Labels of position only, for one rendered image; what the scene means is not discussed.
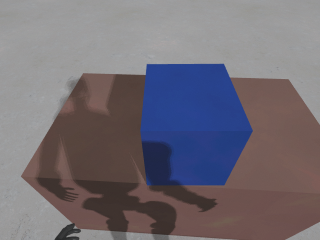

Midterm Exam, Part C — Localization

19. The left robot hand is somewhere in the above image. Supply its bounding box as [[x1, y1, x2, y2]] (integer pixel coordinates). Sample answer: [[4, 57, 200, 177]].
[[55, 223, 81, 240]]

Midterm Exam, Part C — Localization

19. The carton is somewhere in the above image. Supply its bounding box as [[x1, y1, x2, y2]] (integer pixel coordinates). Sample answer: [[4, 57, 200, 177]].
[[140, 64, 253, 186]]

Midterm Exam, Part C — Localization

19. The pedestal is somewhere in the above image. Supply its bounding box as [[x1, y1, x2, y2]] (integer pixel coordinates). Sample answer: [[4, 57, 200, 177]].
[[21, 73, 320, 240]]

